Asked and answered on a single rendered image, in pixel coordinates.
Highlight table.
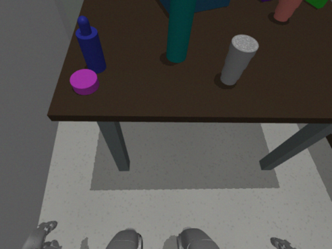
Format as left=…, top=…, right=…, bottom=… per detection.
left=47, top=0, right=332, bottom=171

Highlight left robot hand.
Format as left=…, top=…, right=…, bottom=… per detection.
left=22, top=221, right=62, bottom=249

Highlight right robot hand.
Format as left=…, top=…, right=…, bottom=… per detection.
left=270, top=237, right=296, bottom=249

